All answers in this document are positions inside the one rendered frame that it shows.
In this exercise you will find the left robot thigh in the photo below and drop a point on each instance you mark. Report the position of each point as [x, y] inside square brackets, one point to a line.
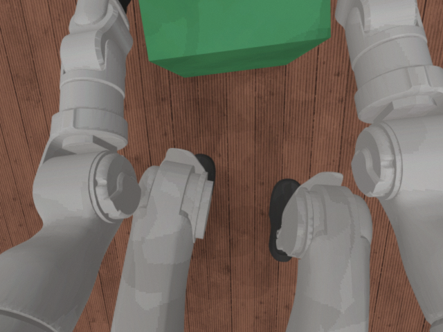
[152, 292]

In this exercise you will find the carton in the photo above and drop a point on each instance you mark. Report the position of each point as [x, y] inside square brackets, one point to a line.
[204, 37]

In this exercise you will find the robot left upper arm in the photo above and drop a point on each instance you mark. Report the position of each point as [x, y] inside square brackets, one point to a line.
[46, 281]

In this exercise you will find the robot right forearm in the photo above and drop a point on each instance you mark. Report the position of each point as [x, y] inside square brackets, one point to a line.
[389, 55]

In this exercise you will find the robot left shin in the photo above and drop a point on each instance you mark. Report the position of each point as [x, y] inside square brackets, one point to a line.
[175, 155]

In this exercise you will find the robot left forearm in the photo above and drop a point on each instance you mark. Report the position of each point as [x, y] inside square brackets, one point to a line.
[92, 82]

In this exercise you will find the robot right upper arm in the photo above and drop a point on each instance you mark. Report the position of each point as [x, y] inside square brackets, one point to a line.
[400, 162]

